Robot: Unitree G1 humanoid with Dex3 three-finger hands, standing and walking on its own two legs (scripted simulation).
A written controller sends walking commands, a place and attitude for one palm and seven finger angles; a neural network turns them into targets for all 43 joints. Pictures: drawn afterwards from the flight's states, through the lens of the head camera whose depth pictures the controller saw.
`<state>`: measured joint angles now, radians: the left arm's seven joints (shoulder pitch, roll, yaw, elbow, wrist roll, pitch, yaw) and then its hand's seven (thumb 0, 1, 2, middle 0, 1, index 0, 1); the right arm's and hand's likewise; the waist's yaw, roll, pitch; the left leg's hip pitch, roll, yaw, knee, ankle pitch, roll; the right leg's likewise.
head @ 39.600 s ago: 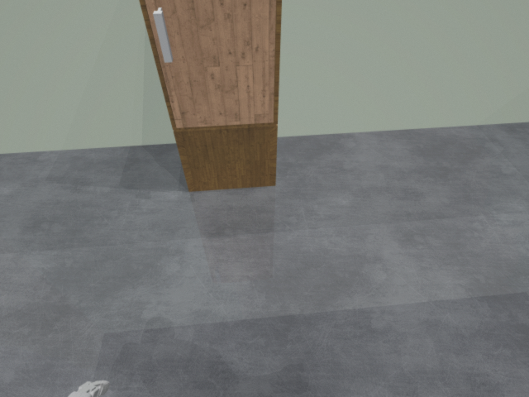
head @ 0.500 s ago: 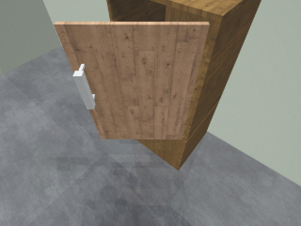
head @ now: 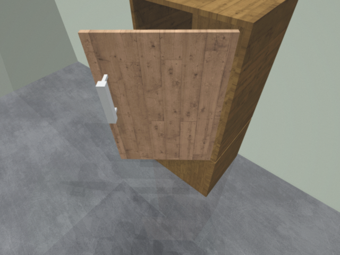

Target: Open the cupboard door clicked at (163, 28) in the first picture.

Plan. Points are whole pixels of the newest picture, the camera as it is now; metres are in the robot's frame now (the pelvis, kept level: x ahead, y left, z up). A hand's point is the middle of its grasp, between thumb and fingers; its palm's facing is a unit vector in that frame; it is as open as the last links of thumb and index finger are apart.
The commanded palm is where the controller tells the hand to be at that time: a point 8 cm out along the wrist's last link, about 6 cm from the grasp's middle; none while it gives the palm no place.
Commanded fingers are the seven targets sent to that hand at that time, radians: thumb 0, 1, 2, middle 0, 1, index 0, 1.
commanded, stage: look again from close up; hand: left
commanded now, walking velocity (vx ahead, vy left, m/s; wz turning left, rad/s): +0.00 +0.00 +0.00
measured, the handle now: (109, 99) +0.56 +0.23 +0.05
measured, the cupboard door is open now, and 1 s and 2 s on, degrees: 39 39 39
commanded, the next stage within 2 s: raise the hand with hooked fingers in 0.34 s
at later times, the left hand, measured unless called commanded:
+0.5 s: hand out of the picture +0.05 +0.20 -0.15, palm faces +0.11 -0.97 -0.22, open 7.3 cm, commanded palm +0.11 +0.25 -0.06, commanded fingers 0.00 0.81 0.86 -0.21 -0.36 -0.21 -0.36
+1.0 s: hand (80, 241) +0.16 +0.21 -0.03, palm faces +0.13 -0.99 -0.07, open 9.4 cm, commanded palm +0.15 +0.27 -0.02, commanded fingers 0.00 0.22 0.61 -0.25 -0.74 -0.25 -0.74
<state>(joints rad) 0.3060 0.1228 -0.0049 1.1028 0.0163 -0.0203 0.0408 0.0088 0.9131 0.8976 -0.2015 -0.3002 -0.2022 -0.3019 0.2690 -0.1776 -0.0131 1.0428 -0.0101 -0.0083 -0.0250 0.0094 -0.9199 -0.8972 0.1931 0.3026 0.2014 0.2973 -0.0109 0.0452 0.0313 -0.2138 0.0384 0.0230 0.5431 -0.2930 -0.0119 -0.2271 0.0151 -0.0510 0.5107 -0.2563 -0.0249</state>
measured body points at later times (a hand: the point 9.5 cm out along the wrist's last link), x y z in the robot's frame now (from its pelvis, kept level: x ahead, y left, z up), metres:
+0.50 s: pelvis +0.01 +0.02 +0.00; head +0.03 +0.01 +0.45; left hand +0.04 +0.25 -0.13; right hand +0.00 -0.20 -0.16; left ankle +0.00 +0.12 -0.73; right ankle +0.01 -0.11 -0.73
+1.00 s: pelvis -0.01 -0.01 -0.08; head +0.05 +0.01 +0.36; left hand +0.15 +0.27 -0.02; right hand +0.25 -0.21 -0.12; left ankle +0.00 +0.12 -0.73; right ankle +0.01 -0.11 -0.73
